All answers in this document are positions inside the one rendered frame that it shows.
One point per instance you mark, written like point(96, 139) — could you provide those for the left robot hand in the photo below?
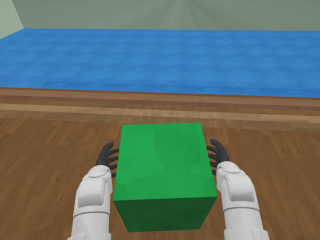
point(104, 160)

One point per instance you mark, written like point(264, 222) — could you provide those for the carton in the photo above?
point(164, 180)

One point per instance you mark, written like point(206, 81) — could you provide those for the robot right forearm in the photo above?
point(239, 203)

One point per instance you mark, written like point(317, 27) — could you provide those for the robot left forearm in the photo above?
point(92, 206)

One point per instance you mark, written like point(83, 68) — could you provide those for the right robot hand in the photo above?
point(221, 154)

